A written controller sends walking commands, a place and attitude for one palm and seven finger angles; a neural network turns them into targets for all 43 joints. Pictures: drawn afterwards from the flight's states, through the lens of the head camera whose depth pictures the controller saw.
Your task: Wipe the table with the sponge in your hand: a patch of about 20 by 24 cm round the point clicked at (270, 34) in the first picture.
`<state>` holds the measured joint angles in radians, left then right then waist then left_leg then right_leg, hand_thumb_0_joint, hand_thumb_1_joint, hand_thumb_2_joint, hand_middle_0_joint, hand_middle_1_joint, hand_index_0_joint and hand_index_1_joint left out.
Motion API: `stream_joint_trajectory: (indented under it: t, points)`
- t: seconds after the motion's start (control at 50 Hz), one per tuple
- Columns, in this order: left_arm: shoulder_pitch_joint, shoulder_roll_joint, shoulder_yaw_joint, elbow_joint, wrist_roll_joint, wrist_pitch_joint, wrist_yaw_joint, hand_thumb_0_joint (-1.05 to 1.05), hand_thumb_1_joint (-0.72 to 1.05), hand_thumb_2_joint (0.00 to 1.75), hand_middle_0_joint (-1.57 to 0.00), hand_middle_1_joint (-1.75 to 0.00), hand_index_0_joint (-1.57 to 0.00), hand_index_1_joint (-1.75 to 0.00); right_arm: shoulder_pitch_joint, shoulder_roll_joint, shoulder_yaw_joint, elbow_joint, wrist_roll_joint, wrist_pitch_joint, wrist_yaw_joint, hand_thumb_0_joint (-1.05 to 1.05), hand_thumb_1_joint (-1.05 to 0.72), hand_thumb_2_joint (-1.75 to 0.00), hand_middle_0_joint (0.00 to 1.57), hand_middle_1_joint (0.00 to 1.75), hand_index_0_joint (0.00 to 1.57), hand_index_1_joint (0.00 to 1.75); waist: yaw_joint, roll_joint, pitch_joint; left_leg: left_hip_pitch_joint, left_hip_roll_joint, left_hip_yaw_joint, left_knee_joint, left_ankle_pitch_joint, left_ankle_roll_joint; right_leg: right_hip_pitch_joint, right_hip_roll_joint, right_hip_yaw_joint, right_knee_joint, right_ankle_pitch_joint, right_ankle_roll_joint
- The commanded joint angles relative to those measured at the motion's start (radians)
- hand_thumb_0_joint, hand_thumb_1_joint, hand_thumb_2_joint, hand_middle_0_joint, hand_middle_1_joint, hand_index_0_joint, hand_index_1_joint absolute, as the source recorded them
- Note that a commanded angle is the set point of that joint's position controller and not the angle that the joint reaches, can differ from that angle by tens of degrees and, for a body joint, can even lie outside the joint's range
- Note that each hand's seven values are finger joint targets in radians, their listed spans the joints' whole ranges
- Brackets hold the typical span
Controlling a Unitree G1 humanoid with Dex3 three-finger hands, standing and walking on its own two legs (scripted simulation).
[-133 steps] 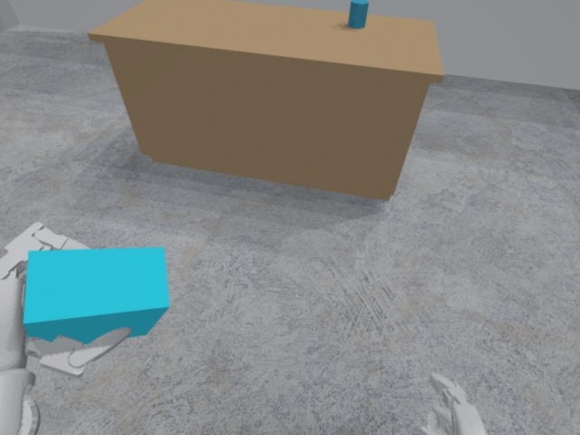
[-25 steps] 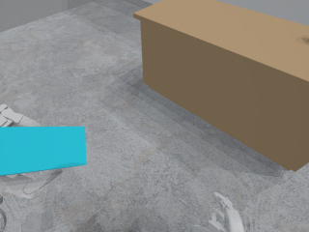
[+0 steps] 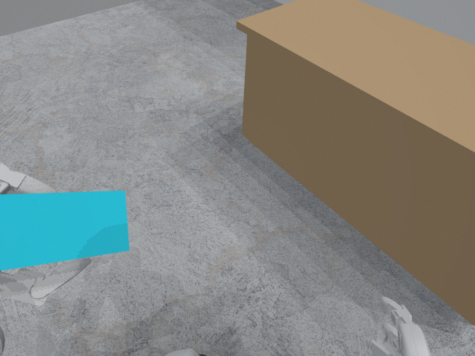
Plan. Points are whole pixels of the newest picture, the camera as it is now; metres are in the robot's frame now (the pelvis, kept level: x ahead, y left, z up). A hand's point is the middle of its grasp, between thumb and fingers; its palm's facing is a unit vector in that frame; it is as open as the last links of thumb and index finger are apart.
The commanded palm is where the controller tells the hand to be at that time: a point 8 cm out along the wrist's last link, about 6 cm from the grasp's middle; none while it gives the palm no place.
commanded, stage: walk to a spot facing it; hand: left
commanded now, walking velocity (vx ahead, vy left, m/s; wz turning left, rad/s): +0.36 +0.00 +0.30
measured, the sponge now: (76, 229) +0.22 +0.21 +0.18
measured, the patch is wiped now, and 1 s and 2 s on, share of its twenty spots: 0.00 0.00 0.00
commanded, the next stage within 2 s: none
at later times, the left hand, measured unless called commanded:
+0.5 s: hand (99, 172) +0.30 +0.21 +0.18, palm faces +0.56 -0.72 -0.41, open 10.4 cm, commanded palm +0.23 +0.25 +0.19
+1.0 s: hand (87, 122) +0.36 +0.24 +0.21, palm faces +0.65 -0.60 -0.47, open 10.4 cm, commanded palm +0.30 +0.27 +0.19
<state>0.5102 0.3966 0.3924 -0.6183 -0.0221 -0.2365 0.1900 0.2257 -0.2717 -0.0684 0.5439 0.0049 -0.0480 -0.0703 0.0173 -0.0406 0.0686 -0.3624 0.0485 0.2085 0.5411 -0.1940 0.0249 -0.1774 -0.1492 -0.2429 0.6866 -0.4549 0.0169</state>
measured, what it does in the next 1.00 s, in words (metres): walks ahead, turning left: right foot, then left foot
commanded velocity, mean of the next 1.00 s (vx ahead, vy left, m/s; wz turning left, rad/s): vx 0.34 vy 0.00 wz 0.40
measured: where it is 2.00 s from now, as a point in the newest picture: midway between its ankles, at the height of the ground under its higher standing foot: (265, 314)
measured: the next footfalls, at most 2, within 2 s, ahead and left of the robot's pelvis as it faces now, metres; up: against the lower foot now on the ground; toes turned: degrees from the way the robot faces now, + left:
right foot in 0.36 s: +0.19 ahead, -0.17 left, +0.00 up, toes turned -3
left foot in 0.72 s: +0.27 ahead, +0.11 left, +0.00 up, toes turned +26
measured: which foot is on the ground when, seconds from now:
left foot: down 0.00-0.36, up 0.38-0.70, down 0.72-1.00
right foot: down 0.00-0.00, up 0.02-0.34, down 0.36-0.72, up 0.74-1.00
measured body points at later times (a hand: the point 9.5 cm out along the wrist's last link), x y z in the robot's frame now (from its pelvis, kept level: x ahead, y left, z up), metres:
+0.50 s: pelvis +0.13 -0.06 +0.01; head +0.15 -0.08 +0.46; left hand +0.26 +0.24 +0.21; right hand +0.33 -0.26 -0.11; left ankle +0.09 +0.07 -0.63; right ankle +0.15 -0.16 -0.72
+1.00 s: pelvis +0.26 -0.05 +0.01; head +0.29 -0.04 +0.46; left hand +0.32 +0.27 +0.23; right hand +0.48 -0.16 -0.09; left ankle +0.24 +0.09 -0.72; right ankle +0.34 -0.16 -0.69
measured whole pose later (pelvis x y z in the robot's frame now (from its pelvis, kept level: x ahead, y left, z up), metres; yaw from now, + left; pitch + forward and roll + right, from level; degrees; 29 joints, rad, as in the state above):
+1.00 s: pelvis +0.26 -0.05 +0.01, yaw +22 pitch +0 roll -1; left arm 0.52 0.39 0.38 -0.61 -0.03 -0.24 0.14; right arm 0.22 -0.10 0.03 0.60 0.01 -0.11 -0.03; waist 0.02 0.04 0.06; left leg -0.32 0.08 0.03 0.55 -0.24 -0.01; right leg -0.44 -0.10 -0.13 0.80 -0.39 0.08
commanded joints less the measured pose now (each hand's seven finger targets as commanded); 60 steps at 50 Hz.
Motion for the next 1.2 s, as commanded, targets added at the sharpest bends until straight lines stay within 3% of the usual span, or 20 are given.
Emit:
stream_joint_trajectory:
  t: [0.0,0.12,0.28,0.32,0.34,0.36,0.42,0.5,0.58,0.66,0.68,0.7,0.72,0.82,0.98,1.02,1.04,1.06,1.12,1.18]
  points:
    - [-0.171,0.171,0.094,-0.111,0.005,-0.065,0.009,0.00,0.10,1.30,-1.20,-1.60,-1.20,-1.60,-0.074,-0.060,0.001,-0.121,0.001,-0.054,0.015,0.00,-0.90,-0.90,0.20,0.30,0.20,0.30,-0.037,0.299,-0.222,0.417,0.415,-0.751,-0.225,0.213,0.270,-0.470,0.064,0.214,0.622,-0.163,0.001]
    - [-0.061,0.143,0.110,-0.278,-0.005,-0.066,-0.018,0.00,0.10,1.30,-1.20,-1.60,-1.20,-1.60,-0.098,-0.032,0.005,-0.088,0.009,-0.096,0.025,0.00,-0.90,-0.90,0.20,0.30,0.20,0.30,-0.001,0.291,-0.175,0.149,0.245,-0.353,-0.260,-0.019,0.166,-0.374,0.005,0.165,0.396,0.067,0.031]
    - [-0.132,0.077,0.052,-0.024,-0.003,-0.030,-0.029,0.00,0.10,1.30,-1.20,-1.60,-1.20,-1.60,-0.082,-0.029,0.020,-0.050,0.002,-0.100,-0.012,0.00,-0.90,-0.90,0.20,0.30,0.20,0.30,-0.001,0.202,-0.141,0.048,0.182,-0.229,-0.135,-0.224,0.095,-0.029,0.107,0.015,-0.131,0.126,0.052]
    - [-0.184,0.094,0.036,-0.002,0.014,-0.006,-0.027,0.00,0.10,1.30,-1.20,-1.60,-1.20,-1.60,-0.072,0.001,0.032,-0.050,0.006,-0.085,-0.014,0.00,-0.90,-0.90,0.20,0.30,0.20,0.30,0.001,-0.023,-0.163,-0.111,0.074,-0.140,0.215,-0.290,0.044,0.135,-0.036,0.226,-0.322,0.014,-0.018]
    - [-0.207,0.159,0.064,-0.014,0.014,0.004,-0.020,0.00,0.10,1.30,-1.20,-1.60,-1.20,-1.60,-0.106,0.021,0.041,-0.070,0.005,-0.080,-0.012,0.00,-0.90,-0.90,0.20,0.30,0.20,0.30,0.016,-0.318,-0.146,-0.361,-0.042,-0.089,0.530,-0.388,-0.006,0.245,-0.282,0.623,-0.426,0.050,-0.136]
    - [-0.250,0.195,0.094,-0.045,-0.001,0.002,-0.010,0.00,0.10,1.30,-1.20,-1.60,-1.20,-1.60,-0.145,-0.024,0.033,-0.071,-0.003,-0.095,-0.009,0.00,-0.90,-0.90,0.20,0.30,0.20,0.30,0.024,-0.263,-0.144,-0.411,-0.008,-0.208,0.691,-0.355,-0.020,0.208,-0.377,0.726,-0.465,0.048,-0.192]
    - [-0.221,0.185,0.097,-0.117,0.001,-0.025,-0.022,0.00,0.10,1.30,-1.20,-1.60,-1.20,-1.60,-0.153,-0.027,0.036,-0.043,-0.001,-0.069,0.001,0.00,-0.90,-0.90,0.20,0.30,0.20,0.30,0.008,-0.097,-0.081,-0.389,0.061,-0.232,0.755,-0.240,-0.050,0.126,-0.311,0.452,-0.418,0.240,-0.177]
    - [-0.109,0.164,0.112,-0.132,0.003,-0.036,-0.007,0.00,0.10,1.30,-1.20,-1.60,-1.20,-1.60,-0.133,-0.015,0.030,-0.073,-0.008,-0.043,0.005,0.00,-0.90,-0.90,0.20,0.30,0.20,0.30,0.001,-0.093,-0.107,-0.241,0.063,-0.114,0.431,-0.170,-0.050,0.118,-0.234,0.158,-0.357,0.517,-0.132]
    - [-0.048,0.152,0.129,-0.177,-0.011,-0.030,0.016,0.00,0.10,1.30,-1.20,-1.60,-1.20,-1.60,-0.113,-0.004,0.014,-0.130,-0.008,-0.041,0.008,0.00,-0.90,-0.90,0.20,0.30,0.20,0.30,0.032,-0.131,-0.127,-0.135,0.020,-0.003,0.177,-0.152,-0.037,0.140,-0.228,0.132,-0.302,0.609,-0.138]
    - [-0.115,0.138,0.097,-0.197,-0.011,-0.030,0.030,0.00,0.10,1.30,-1.20,-1.60,-1.20,-1.60,-0.042,-0.026,-0.009,-0.132,-0.003,-0.044,-0.004,0.00,-0.90,-0.90,0.20,0.30,0.20,0.30,-0.044,-0.010,-0.238,0.233,-0.054,0.042,-0.055,-0.012,-0.014,0.015,-0.154,0.015,0.108,0.625,-0.055]
    - [-0.137,0.139,0.098,-0.228,-0.006,-0.050,0.030,0.00,0.10,1.30,-1.20,-1.60,-1.20,-1.60,-0.047,-0.048,-0.018,-0.138,0.001,-0.046,-0.005,0.00,-0.90,-0.90,0.20,0.30,0.20,0.30,-0.056,0.225,-0.285,0.413,0.069,-0.184,-0.098,0.038,0.056,-0.172,-0.074,0.002,0.370,0.385,-0.006]
    - [-0.137,0.139,0.102,-0.237,-0.012,-0.067,0.029,0.00,0.10,1.30,-1.20,-1.60,-1.20,-1.60,-0.067,-0.065,-0.016,-0.140,-0.001,-0.056,0.007,0.00,-0.90,-0.90,0.20,0.30,0.20,0.30,-0.038,0.453,-0.281,0.496,0.353,-0.657,-0.169,0.358,0.212,-0.413,0.078,0.079,0.609,-0.163,0.034]
    - [-0.173,0.180,0.092,-0.163,0.005,-0.074,0.010,0.00,0.10,1.30,-1.20,-1.60,-1.20,-1.60,-0.068,-0.063,-0.006,-0.132,0.003,-0.069,0.024,0.00,-0.90,-0.90,0.20,0.30,0.20,0.30,-0.039,0.322,-0.225,0.427,0.404,-0.797,-0.191,0.341,0.263,-0.487,0.062,0.197,0.688,-0.182,0.011]
    - [-0.057,0.172,0.145,-0.295,-0.011,-0.067,-0.022,0.00,0.10,1.30,-1.20,-1.60,-1.20,-1.60,-0.103,-0.039,-0.008,-0.101,0.017,-0.083,0.030,0.00,-0.90,-0.90,0.20,0.30,0.20,0.30,-0.006,0.295,-0.187,0.173,0.261,-0.438,-0.215,0.022,0.196,-0.439,-0.004,0.196,0.492,0.013,0.042]
    - [-0.104,0.088,0.078,-0.061,-0.014,-0.021,-0.031,0.00,0.10,1.30,-1.20,-1.60,-1.20,-1.60,-0.088,-0.032,0.020,-0.060,0.006,-0.103,-0.002,0.00,-0.90,-0.90,0.20,0.30,0.20,0.30,0.001,0.224,-0.141,0.007,0.183,-0.304,-0.155,-0.248,0.110,-0.039,0.111,0.043,-0.092,0.096,0.068]
    - [-0.165,0.093,0.053,-0.025,0.004,0.007,-0.032,0.00,0.10,1.30,-1.20,-1.60,-1.20,-1.60,-0.081,-0.004,0.032,-0.062,0.012,-0.091,-0.010,0.00,-0.90,-0.90,0.20,0.30,0.20,0.30,0.007,0.004,-0.147,-0.118,0.073,-0.209,0.148,-0.334,0.047,0.097,0.005,0.193,-0.320,0.015,0.014]
    - [-0.200,0.161,0.075,-0.011,0.009,0.023,-0.024,0.00,0.10,1.30,-1.20,-1.60,-1.20,-1.60,-0.100,0.023,0.042,-0.069,0.007,-0.083,-0.010,0.00,-0.90,-0.90,0.20,0.30,0.20,0.30,0.015,-0.336,-0.119,-0.365,-0.050,-0.106,0.488,-0.430,-0.016,0.191,-0.274,0.593,-0.443,-0.032,-0.101]
    - [-0.234,0.188,0.094,-0.016,-0.011,0.028,-0.013,0.00,0.10,1.30,-1.20,-1.60,-1.20,-1.60,-0.144,-0.027,0.031,-0.070,-0.005,-0.099,-0.010,0.00,-0.90,-0.90,0.20,0.30,0.20,0.30,0.028,-0.315,-0.106,-0.413,-0.020,-0.214,0.699,-0.370,-0.031,0.134,-0.396,0.738,-0.495,-0.020,-0.166]
    - [-0.233,0.169,0.075,-0.103,-0.004,-0.006,-0.028,0.00,0.10,1.30,-1.20,-1.60,-1.20,-1.60,-0.158,-0.019,0.043,-0.042,-0.009,-0.071,0.001,0.00,-0.90,-0.90,0.20,0.30,0.20,0.30,0.005,-0.097,-0.068,-0.373,0.045,-0.221,0.802,-0.232,-0.068,0.071,-0.306,0.417,-0.420,0.266,-0.146]
    - [-0.166,0.164,0.084,-0.135,0.002,-0.013,-0.013,0.00,0.10,1.30,-1.20,-1.60,-1.20,-1.60,-0.161,-0.014,0.037,-0.066,-0.013,-0.058,-0.004,0.00,-0.90,-0.90,0.20,0.30,0.20,0.30,-0.004,-0.112,-0.089,-0.271,0.054,-0.149,0.605,-0.217,-0.078,0.099,-0.251,0.165,-0.331,0.668,-0.112]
